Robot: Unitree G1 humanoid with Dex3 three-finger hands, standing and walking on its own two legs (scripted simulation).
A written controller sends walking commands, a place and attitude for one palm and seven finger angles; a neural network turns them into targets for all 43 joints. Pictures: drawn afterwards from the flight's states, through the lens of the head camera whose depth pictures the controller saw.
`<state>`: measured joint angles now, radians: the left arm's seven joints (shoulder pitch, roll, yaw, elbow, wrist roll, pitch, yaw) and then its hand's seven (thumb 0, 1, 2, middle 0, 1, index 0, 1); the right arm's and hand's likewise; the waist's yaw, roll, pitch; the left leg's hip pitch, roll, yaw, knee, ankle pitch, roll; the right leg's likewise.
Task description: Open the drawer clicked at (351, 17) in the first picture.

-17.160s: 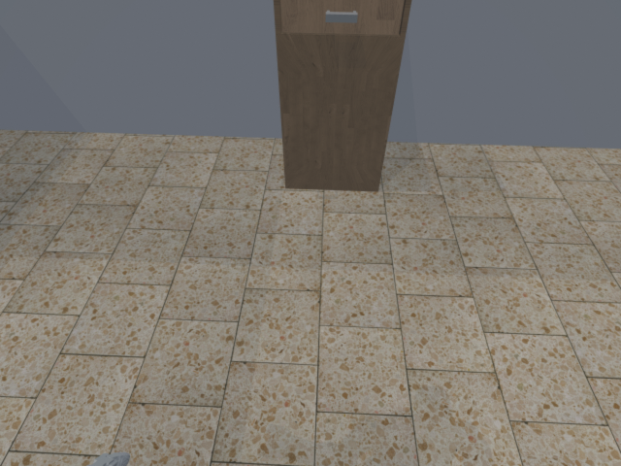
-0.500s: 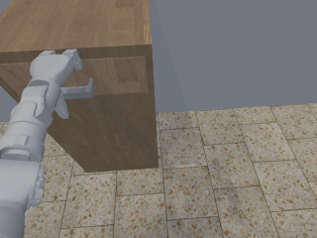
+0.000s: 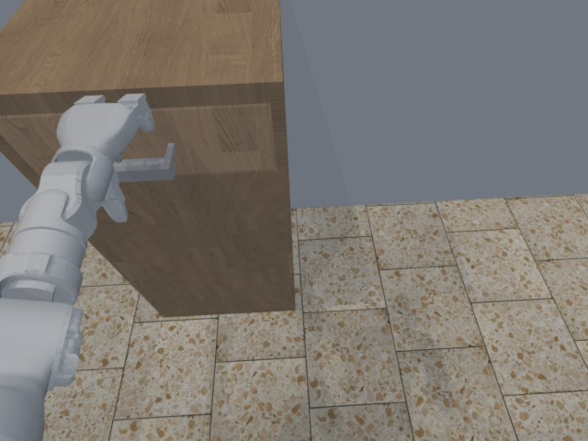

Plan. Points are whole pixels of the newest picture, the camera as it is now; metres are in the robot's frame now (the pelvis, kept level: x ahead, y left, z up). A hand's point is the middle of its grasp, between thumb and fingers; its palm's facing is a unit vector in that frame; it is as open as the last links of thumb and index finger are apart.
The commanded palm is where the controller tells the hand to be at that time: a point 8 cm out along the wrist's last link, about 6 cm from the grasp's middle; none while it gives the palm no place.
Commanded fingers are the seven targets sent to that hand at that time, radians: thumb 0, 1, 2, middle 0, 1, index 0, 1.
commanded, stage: re-aim the fingers above the handle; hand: left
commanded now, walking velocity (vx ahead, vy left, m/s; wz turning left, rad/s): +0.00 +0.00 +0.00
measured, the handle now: (141, 160) +0.52 +0.25 +0.05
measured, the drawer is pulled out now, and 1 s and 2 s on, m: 0.00 0.00 0.00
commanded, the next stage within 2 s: lower the fingers behind the handle in 0.38 s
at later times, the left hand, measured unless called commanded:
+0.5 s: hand (117, 157) +0.47 +0.25 +0.11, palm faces -0.03 +0.01 -1.00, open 13.8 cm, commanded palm +0.46 +0.26 +0.17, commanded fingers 0.00 -0.50 0.30 -0.30 -1.20 -0.30 -1.20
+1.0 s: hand (123, 174) +0.47 +0.26 +0.08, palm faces -0.04 +0.00 -1.00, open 13.8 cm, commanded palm +0.46 +0.26 +0.13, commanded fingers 0.00 -0.50 0.30 -0.30 -1.20 -0.30 -1.20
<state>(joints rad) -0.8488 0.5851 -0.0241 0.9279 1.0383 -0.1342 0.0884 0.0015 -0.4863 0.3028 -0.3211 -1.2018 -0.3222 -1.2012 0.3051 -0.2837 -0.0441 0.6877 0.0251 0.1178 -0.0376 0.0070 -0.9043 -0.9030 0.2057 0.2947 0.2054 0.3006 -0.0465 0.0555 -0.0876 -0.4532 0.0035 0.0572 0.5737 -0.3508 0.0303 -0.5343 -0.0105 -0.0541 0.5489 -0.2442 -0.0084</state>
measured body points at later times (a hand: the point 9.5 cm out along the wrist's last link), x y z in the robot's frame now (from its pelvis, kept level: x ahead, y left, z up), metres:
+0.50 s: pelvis +0.00 +0.00 +0.00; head +0.07 -0.02 +0.44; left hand +0.47 +0.25 +0.16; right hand +0.05 -0.27 -0.14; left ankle -0.05 +0.10 -0.73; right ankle +0.01 -0.12 -0.73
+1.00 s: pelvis +0.00 +0.00 +0.00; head +0.08 -0.01 +0.44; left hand +0.47 +0.26 +0.13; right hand +0.03 -0.27 -0.14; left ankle -0.05 +0.10 -0.73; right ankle +0.01 -0.12 -0.73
